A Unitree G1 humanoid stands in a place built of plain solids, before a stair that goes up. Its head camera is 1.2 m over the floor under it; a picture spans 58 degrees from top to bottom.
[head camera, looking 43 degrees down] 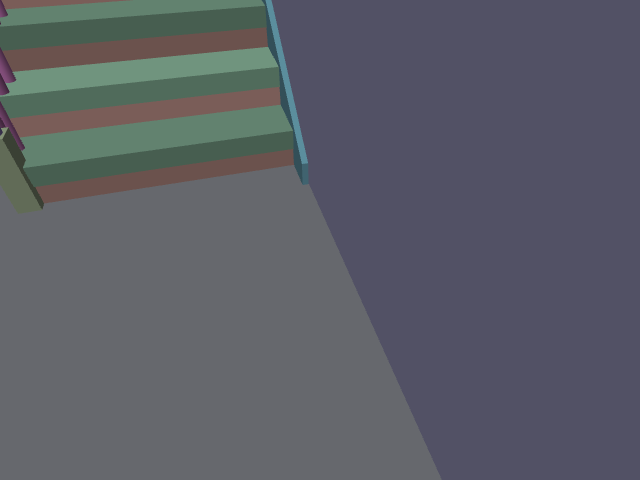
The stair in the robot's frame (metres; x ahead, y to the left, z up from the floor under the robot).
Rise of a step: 0.20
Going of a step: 0.26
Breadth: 1.23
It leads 16 degrees to the left of straight ahead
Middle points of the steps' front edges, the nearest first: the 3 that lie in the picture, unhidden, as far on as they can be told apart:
1.67 0.68 0.20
1.90 0.79 0.40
2.15 0.86 0.60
